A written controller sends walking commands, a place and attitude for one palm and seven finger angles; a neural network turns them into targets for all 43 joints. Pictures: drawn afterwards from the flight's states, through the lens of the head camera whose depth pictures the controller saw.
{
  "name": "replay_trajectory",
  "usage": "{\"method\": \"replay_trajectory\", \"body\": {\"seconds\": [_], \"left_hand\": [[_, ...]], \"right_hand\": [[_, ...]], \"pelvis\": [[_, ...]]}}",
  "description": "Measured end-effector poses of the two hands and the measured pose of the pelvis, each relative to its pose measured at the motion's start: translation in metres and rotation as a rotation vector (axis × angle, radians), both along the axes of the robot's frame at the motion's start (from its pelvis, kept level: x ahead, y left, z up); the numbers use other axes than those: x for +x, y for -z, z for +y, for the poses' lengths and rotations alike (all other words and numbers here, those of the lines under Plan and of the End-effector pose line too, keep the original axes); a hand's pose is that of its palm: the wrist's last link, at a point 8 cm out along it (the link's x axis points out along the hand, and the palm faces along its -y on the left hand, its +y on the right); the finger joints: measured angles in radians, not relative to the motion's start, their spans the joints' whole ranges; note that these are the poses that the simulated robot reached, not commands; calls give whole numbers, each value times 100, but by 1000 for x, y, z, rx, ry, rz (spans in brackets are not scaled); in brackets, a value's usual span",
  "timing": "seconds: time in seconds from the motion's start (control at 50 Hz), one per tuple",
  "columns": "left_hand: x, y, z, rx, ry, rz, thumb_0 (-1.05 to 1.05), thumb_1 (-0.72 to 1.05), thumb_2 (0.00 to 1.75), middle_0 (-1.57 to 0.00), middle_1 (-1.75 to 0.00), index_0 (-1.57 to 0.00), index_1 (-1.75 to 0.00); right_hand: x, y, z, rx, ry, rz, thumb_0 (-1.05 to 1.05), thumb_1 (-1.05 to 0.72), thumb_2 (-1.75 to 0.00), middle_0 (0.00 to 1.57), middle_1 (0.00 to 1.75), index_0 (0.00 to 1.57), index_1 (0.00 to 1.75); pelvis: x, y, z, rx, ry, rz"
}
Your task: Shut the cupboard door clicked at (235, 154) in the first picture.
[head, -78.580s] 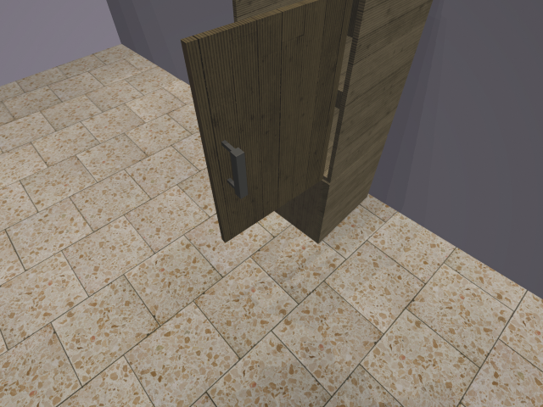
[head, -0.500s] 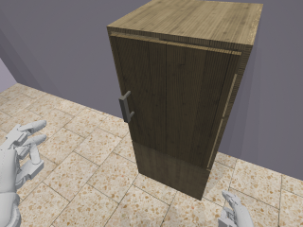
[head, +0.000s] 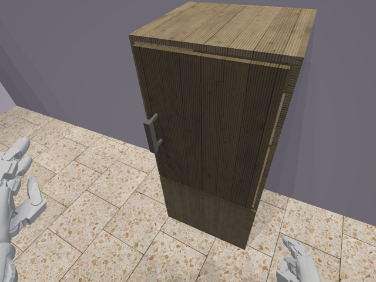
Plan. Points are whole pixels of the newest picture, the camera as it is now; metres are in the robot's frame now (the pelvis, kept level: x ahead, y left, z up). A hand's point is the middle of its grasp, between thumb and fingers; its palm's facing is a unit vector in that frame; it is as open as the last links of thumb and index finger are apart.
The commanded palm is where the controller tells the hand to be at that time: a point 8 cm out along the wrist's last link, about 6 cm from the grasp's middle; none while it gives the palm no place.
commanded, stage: step back with the hand held close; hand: left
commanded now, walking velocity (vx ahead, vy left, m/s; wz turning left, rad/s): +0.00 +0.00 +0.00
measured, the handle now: (154, 133) +0.60 +0.20 -0.05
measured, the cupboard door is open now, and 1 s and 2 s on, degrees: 0 0 0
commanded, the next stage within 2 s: stop stepping back and stand still in 1.54 s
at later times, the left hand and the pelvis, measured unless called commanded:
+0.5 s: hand (14, 215) +0.16 +0.30 +0.16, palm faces +0.37 -0.78 -0.50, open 7.4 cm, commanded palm +0.10 +0.33 +0.18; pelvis -0.04 +0.04 +0.00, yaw -1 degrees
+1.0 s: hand out of the picture +0.09 +0.30 +0.17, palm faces +0.45 -0.76 -0.46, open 7.4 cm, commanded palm +0.02 +0.33 +0.18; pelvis -0.11 +0.03 -0.01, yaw +2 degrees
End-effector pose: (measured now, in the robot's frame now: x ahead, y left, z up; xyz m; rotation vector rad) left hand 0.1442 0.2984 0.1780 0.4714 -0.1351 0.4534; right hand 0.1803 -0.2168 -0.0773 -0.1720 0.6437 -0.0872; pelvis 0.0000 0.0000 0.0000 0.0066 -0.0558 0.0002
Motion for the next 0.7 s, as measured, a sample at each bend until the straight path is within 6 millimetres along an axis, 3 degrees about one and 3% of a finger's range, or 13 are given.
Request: {"method": "replay_trajectory", "body": {"seconds": [0.16, 0.4, 0.7], "left_hand": [[1, 4, 11, 35, 8, 22, 2, 89, 90, -21, -30, -21, -30], [-5, -2, 31, 100, 74, 45, 2, 89, 90, -21, -30, -21, -30], [-66, 3, 41, 112, 47, -35, 2, 89, 90, -21, -30, -21, -30]], "right_hand": [[-8, 8, -2, -19, 20, 68, 1, -90, -90, 20, 30, 20, 30], [-41, 5, 7, -50, 100, 123, 1, -91, -90, 20, 30, 20, 30], [-93, 7, 19, -72, 55, 106, 1, -90, -90, 20, 30, 20, 30]], "pelvis": [[-4, 2, 7, -24, -12, 45], [-26, 2, 32, -15, 12, 69], [-74, 10, 33, -43, -14, 63]]}}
